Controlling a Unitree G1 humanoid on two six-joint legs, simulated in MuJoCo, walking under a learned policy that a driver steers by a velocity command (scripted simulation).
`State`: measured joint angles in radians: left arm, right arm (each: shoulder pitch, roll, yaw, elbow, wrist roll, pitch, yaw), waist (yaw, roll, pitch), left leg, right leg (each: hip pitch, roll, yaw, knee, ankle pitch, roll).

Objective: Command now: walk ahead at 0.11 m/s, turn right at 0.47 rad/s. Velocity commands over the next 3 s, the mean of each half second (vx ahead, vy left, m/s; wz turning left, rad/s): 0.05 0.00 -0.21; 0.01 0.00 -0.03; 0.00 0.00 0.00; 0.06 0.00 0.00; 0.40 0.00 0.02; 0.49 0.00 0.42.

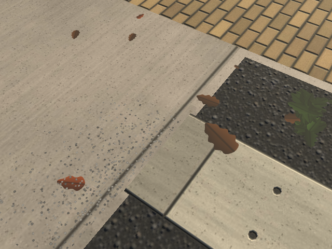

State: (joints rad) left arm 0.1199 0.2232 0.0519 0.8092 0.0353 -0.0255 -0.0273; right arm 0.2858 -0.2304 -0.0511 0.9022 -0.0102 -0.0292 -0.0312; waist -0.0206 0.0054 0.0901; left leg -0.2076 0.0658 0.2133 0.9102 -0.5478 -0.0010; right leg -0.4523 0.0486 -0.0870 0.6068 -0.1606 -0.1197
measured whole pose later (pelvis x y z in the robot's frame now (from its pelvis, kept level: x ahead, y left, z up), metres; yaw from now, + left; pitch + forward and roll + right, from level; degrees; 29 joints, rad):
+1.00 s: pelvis +0.06 +0.04 +0.03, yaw -5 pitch -1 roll +0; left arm 0.25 0.17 0.01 1.14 0.01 0.00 0.03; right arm 0.30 -0.16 0.00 1.09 -0.01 -0.01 -0.04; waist 0.01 0.00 0.02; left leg -0.07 -0.03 0.01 0.37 -0.28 0.04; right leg -0.21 0.06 0.01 0.36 -0.12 -0.04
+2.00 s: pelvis +0.11 +0.05 +0.02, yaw -5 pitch -1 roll +0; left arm 0.31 0.14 0.00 1.16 0.03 0.00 0.02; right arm 0.45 -0.14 -0.01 1.15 -0.02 -0.03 -0.04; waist -0.03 0.01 -0.02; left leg 0.00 -0.07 0.02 0.35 -0.35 0.09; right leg -0.32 0.01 -0.04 0.71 -0.39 -0.05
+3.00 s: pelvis +0.62 +0.01 +0.03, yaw +11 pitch +0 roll +0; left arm 0.12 0.22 0.05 0.84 0.05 -0.06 -0.01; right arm 0.35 -0.23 -0.08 0.99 0.00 -0.06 0.01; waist -0.03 -0.03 0.05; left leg -0.14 -0.16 -0.02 0.32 -0.18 0.15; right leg -0.63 -0.13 0.04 1.02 -0.21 0.02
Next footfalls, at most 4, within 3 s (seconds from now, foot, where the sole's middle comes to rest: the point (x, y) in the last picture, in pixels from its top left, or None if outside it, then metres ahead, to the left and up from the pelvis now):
0.42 left None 0.06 0.13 -0.75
2.20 right None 0.30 -0.10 -0.75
2.74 left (164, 198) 0.64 0.04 -0.75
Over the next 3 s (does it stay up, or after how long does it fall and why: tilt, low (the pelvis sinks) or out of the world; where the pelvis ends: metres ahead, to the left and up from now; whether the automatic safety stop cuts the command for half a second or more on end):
stays up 0.62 0.01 0.03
